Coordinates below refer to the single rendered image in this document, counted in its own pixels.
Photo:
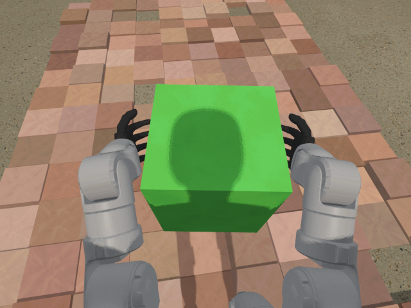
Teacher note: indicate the robot right hand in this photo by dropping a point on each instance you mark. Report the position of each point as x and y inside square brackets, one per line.
[300, 137]

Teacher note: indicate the right robot thigh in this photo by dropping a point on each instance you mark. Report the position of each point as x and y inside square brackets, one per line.
[249, 300]

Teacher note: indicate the robot left hand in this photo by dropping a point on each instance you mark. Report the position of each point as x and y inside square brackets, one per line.
[125, 131]

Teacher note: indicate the carton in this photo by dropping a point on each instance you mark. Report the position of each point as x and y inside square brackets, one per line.
[215, 158]

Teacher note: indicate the left robot forearm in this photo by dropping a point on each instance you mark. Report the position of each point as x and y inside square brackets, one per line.
[107, 195]

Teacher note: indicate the left robot upper arm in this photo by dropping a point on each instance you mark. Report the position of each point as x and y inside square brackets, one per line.
[123, 285]

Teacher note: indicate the right robot forearm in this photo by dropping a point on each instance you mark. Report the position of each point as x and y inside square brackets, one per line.
[330, 202]

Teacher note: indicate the right robot upper arm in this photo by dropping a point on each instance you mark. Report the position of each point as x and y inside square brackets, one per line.
[306, 287]

